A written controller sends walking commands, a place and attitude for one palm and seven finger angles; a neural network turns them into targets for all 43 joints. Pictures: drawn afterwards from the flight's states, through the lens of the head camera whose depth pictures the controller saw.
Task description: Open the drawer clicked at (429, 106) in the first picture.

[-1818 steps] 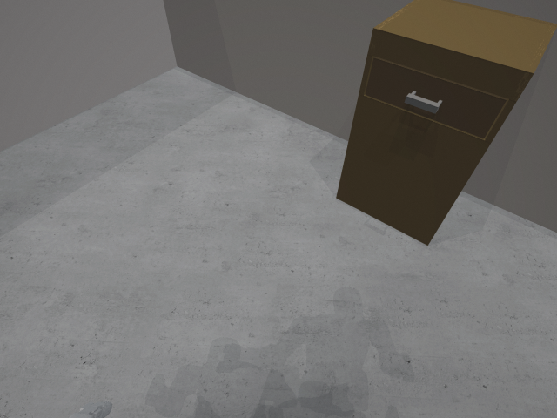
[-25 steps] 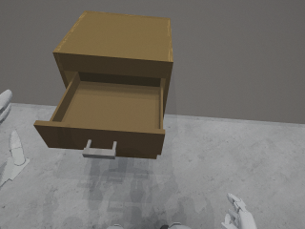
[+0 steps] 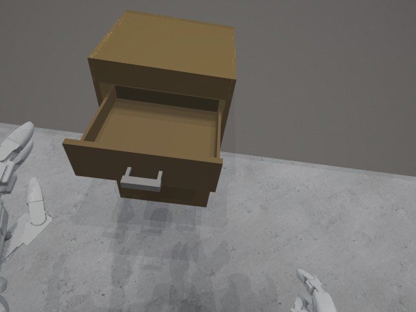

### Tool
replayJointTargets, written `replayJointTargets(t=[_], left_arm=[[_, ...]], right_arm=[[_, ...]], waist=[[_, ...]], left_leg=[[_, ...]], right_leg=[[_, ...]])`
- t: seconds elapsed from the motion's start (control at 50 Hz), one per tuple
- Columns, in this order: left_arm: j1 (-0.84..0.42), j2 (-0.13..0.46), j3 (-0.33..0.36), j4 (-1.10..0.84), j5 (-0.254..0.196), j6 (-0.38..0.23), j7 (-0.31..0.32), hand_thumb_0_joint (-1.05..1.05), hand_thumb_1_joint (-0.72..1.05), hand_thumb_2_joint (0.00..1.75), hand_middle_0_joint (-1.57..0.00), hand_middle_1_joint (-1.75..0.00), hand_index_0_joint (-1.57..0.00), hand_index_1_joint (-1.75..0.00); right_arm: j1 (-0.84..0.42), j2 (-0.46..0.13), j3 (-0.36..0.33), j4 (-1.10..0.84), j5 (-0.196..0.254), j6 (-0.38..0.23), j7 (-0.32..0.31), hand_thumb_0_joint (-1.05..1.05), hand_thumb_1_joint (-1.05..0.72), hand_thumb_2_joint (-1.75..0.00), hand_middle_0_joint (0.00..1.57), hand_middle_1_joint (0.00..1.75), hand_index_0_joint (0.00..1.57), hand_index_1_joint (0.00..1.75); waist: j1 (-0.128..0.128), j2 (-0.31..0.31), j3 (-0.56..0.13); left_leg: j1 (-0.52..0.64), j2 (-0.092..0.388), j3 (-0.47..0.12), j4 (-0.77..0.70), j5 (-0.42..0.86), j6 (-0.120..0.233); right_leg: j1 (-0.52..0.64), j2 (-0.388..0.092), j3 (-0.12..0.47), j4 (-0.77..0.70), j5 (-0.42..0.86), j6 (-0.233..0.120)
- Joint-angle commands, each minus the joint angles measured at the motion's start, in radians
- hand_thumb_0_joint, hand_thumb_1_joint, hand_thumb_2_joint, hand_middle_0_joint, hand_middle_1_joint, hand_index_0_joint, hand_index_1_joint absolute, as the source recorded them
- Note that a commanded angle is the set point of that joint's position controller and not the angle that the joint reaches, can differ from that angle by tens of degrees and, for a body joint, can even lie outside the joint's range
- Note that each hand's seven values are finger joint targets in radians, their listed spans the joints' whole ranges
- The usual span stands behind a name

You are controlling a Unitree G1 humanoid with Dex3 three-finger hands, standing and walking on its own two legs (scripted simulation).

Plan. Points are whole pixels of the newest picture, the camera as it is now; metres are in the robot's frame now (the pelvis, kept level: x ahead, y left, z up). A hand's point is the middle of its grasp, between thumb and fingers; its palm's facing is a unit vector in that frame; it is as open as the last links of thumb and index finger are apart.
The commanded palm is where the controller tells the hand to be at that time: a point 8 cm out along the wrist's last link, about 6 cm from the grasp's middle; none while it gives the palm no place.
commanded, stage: stop stepping back and stand still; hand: left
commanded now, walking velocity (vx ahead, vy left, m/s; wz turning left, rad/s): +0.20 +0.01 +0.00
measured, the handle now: (143, 177) +0.47 +0.19 -0.11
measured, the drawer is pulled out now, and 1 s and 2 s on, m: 0.29 0.29 0.29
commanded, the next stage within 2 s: let the arm hang, fingers relaxed in 0.64 s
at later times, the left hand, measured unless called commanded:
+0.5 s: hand (11, 272) +0.13 +0.25 +0.16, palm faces +0.36 -0.85 -0.39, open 7.4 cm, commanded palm +0.07 +0.29 +0.18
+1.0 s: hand out of the picture +0.03 +0.18 -0.16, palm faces -0.03 -0.98 -0.17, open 7.4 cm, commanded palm none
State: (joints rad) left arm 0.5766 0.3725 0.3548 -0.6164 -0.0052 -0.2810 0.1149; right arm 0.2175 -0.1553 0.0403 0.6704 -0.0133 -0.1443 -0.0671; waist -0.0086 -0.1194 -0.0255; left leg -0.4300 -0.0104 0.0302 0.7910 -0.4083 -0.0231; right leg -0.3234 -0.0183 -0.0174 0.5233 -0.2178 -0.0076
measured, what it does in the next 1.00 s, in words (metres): steps on the spot: left foot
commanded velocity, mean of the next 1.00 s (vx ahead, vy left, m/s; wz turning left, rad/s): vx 0.08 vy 0.01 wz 0.00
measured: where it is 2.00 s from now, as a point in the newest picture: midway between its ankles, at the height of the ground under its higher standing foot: outside the picture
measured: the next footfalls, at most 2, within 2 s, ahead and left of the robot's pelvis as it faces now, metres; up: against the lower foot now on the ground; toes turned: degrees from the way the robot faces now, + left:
left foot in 0.04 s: +0.02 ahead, +0.10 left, +0.00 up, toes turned +3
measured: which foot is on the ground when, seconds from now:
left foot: up 0.00-0.02, down 0.04-1.00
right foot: down 0.00-1.00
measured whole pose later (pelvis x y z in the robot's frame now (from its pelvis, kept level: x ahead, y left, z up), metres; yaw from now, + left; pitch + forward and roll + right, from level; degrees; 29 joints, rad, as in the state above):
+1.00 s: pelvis -0.05 +0.00 +0.00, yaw +1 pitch -1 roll +0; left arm 0.26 0.20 -0.01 0.82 0.03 0.07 0.00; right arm 0.20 -0.21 0.01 0.89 -0.02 0.00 -0.01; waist -0.03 -0.04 0.03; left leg -0.27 -0.02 0.03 0.53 -0.24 0.03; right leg -0.22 -0.02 -0.07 0.53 -0.29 -0.01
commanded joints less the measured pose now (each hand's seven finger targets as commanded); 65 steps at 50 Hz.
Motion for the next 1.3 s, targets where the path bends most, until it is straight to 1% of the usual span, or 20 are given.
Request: replayJointTargets(t=[0.0,0.02,0.06,0.08,0.12,0.18,0.26,0.32,0.36,0.42,0.46,0.56,0.7,0.72,0.74,0.78,0.82,0.92,1.0,1.28], left_arm=[[0.015,0.157,0.09,-0.249,-0.009,-0.063,0.031,0.0,0.9,0.9,-0.2,-0.3,-0.2,-0.3],[0.04,0.173,0.102,-0.257,-0.005,-0.054,0.036,0.0,0.9,0.9,-0.2,-0.3,-0.2,-0.3],[0.058,0.191,0.136,-0.322,-0.022,-0.046,0.038,0.0,0.9,0.9,-0.2,-0.3,-0.2,-0.3],[0.053,0.196,0.141,-0.359,-0.013,-0.043,0.052,0.0,0.9,0.9,-0.2,-0.3,-0.2,-0.3],[0.068,0.195,0.143,-0.363,-0.011,-0.023,0.06,0.0,0.9,0.9,-0.2,-0.3,-0.2,-0.3],[0.073,0.188,0.143,-0.266,-0.017,-0.014,0.054,0.0,0.9,0.9,-0.2,-0.3,-0.2,-0.3],[0.027,0.177,0.13,-0.159,-0.014,0.002,0.05,0.0,0.9,0.9,-0.2,-0.3,-0.2,-0.3],[-0.036,0.165,0.111,-0.164,-0.018,0.01,0.053,0.0,0.9,0.9,-0.2,-0.3,-0.2,-0.3],[-0.013,0.144,0.084,-0.158,-0.008,0.01,0.052,0.0,0.9,0.9,-0.2,-0.3,-0.2,-0.3],[-0.019,0.177,0.104,-0.265,0.005,-0.009,0.051,0.0,0.9,0.9,-0.2,-0.3,-0.2,-0.3],[0.021,0.183,0.119,-0.252,0.016,-0.005,0.054,0.0,0.9,0.9,-0.2,-0.3,-0.2,-0.3],[0.039,0.183,0.133,-0.205,-0.013,-0.014,0.049,0.0,0.9,0.9,-0.2,-0.3,-0.2,-0.3],[0.052,0.152,0.111,-0.154,-0.032,-0.008,0.039,0.0,0.9,0.9,-0.2,-0.3,-0.2,-0.3],[-0.104,0.008,-0.281,0.68,0.075,0.161,-0.081,0.0,0.9,0.9,-0.2,-0.3,-0.2,-0.3],[-0.098,-0.009,-0.231,0.709,0.063,0.256,-0.103,0.0,0.9,0.9,-0.2,-0.3,-0.2,-0.3],[-0.144,-0.033,-0.254,0.797,0.051,0.283,-0.109,0.0,0.9,0.9,-0.2,-0.3,-0.2,-0.3],[-0.208,-0.005,-0.27,0.93,0.052,0.281,-0.108,0.0,0.9,0.9,-0.2,-0.3,-0.2,-0.3],[-0.298,0.0,-0.314,1.294,0.03,0.287,-0.1,0.0,0.9,0.9,-0.2,-0.3,-0.2,-0.3],[-0.28,-0.011,-0.335,1.507,0.019,0.277,-0.103,0.0,0.9,0.9,-0.2,-0.3,-0.2,-0.3],[-0.189,-0.087,-0.355,1.753,0.012,0.275,-0.087,0.0,0.9,0.9,-0.2,-0.3,-0.2,-0.3]], right_arm=[[-0.06,-0.189,-0.077,-0.208,-0.001,-0.062,-0.014,0.0,-0.9,-0.9,0.2,0.3,0.2,0.3],[-0.062,-0.19,-0.089,-0.231,0.008,-0.067,-0.008,0.0,-0.9,-0.9,0.2,0.3,0.2,0.3],[-0.092,-0.154,-0.07,-0.234,-0.006,-0.077,-0.006,0.0,-0.9,-0.9,0.2,0.3,0.2,0.3],[-0.088,-0.156,-0.069,-0.224,-0.023,-0.084,-0.012,0.0,-0.9,-0.9,0.2,0.3,0.2,0.3],[-0.074,-0.159,-0.068,-0.214,0.001,-0.096,-0.004,0.0,-0.9,-0.9,0.2,0.3,0.2,0.3],[-0.073,-0.173,-0.064,-0.193,0.019,-0.093,0.001,0.0,-0.9,-0.9,0.2,0.3,0.2,0.3],[-0.039,-0.173,-0.086,-0.166,0.013,-0.062,-0.007,0.0,-0.9,-0.9,0.2,0.3,0.2,0.3],[-0.039,-0.163,-0.077,-0.151,0.005,-0.051,-0.006,0.0,-0.9,-0.9,0.2,0.3,0.2,0.3],[-0.051,-0.165,-0.066,-0.158,0.005,-0.059,-0.015,0.0,-0.9,-0.9,0.2,0.3,0.2,0.3],[-0.086,-0.169,-0.064,-0.199,0.007,-0.072,-0.014,0.0,-0.9,-0.9,0.2,0.3,0.2,0.3],[-0.076,-0.156,-0.065,-0.205,0.003,-0.083,-0.012,0.0,-0.9,-0.9,0.2,0.3,0.2,0.3],[-0.064,-0.174,-0.061,-0.175,0.012,-0.102,-0.006,0.0,-0.9,-0.9,0.2,0.3,0.2,0.3],[-0.074,-0.158,-0.067,-0.176,0.018,-0.077,0.005,0.0,-0.9,-0.9,0.2,0.3,0.2,0.3],[-0.063,-0.291,-0.136,0.094,0.008,-0.104,0.075,0.0,-0.9,-0.9,0.2,0.3,0.2,0.3],[0.019,-0.265,-0.132,0.064,0.008,-0.001,0.075,0.0,-0.9,-0.9,0.2,0.3,0.2,0.3],[-0.001,-0.212,-0.094,0.037,0.003,0.061,0.065,0.0,-0.9,-0.9,0.2,0.3,0.2,0.3],[-0.008,-0.205,-0.082,0.048,-0.005,0.083,0.063,0.0,-0.9,-0.9,0.2,0.3,0.2,0.3],[-0.025,-0.182,-0.06,0.145,-0.012,0.123,0.056,0.0,-0.9,-0.9,0.2,0.3,0.2,0.3],[-0.003,-0.165,-0.046,0.243,0.0,0.133,0.05,0.0,-0.9,-0.9,0.2,0.3,0.2,0.3],[0.154,-0.099,-0.047,0.428,0.005,0.15,0.034,0.0,-0.9,-0.9,0.2,0.3,0.2,0.3]], waist=[[-0.011,0.279,-0.106],[0.001,0.308,-0.133],[-0.014,0.397,-0.094],[-0.022,0.399,-0.034],[-0.012,0.305,-0.048],[-0.023,0.255,-0.022],[-0.032,0.007,0.022],[-0.043,-0.066,-0.007],[-0.042,0.079,0.04],[-0.013,0.416,0.037],[-0.01,0.335,0.048],[-0.017,0.195,-0.018],[-0.022,0.101,-0.02],[-0.08,0.119,-0.033],[-0.037,0.14,-0.065],[-0.004,0.032,-0.051],[0.0,-0.07,-0.047],[0.011,0.18,0.023],[0.009,0.238,0.032],[-0.001,0.118,0.109]], left_leg=[[0.147,0.236,-0.196,-0.499,0.294,0.102],[0.192,0.318,-0.258,-0.477,0.379,0.126],[0.025,0.301,-0.289,-0.572,0.049,0.13],[-0.003,0.299,-0.278,-0.563,0.096,0.142],[0.044,0.245,-0.177,-0.487,0.108,0.114],[-0.038,0.164,-0.123,-0.439,-0.145,0.074],[0.157,0.015,-0.002,-0.038,-0.072,0.027],[0.194,0.026,0.004,-0.059,-0.014,0.044],[0.184,0.054,-0.033,-0.329,-0.049,0.064],[-0.016,0.26,-0.341,-0.67,-0.399,0.132],[-0.091,0.261,-0.292,-0.648,-0.31,0.145],[0.063,0.137,-0.129,-0.408,0.123,0.075],[0.151,0.099,-0.082,-0.355,0.128,0.058],[0.157,0.113,-0.088,-0.207,0.314,0.05],[0.152,0.135,-0.118,-0.258,0.371,0.066],[0.057,0.139,-0.16,-0.285,0.311,0.094],[0.07,0.088,-0.138,-0.262,0.303,0.076],[0.159,0.093,-0.134,-0.391,0.386,0.066],[0.207,0.089,-0.113,-0.447,0.277,0.055],[0.243,0.101,-0.118,-0.506,0.18,0.063]], right_leg=[[0.069,-0.037,0.057,0.069,0.024,0.015],[0.014,-0.004,0.019,0.14,-0.153,0.024],[0.032,0.021,0.018,0.265,-0.306,0.019],[0.025,0.022,0.028,0.281,-0.271,0.019],[0.076,0.015,-0.006,0.115,-0.196,0.03],[0.217,-0.009,-0.011,-0.107,-0.09,0.015],[-0.198,-0.201,0.286,-0.336,-0.52,-0.108],[-0.167,-0.228,0.22,-0.302,-0.407,-0.117],[-0.11,-0.148,0.149,-0.204,-0.357,-0.073],[0.029,0.021,-0.019,0.175,-0.257,0.008],[0.097,0.023,-0.024,0.222,-0.204,0.013],[0.193,-0.041,0.028,-0.127,0.072,-0.009],[0.082,-0.085,0.114,-0.186,-0.027,-0.025],[-0.035,-0.121,0.021,-0.023,0.14,-0.03],[-0.003,-0.1,0.042,0.022,0.169,-0.021],[0.059,-0.057,0.016,0.014,0.074,-0.005],[0.1,-0.096,0.063,-0.035,0.106,-0.033],[0.14,-0.083,0.058,-0.091,0.122,-0.022],[0.17,-0.083,0.069,-0.169,0.067,-0.021],[0.13,-0.081,0.019,-0.222,-0.033,-0.026]])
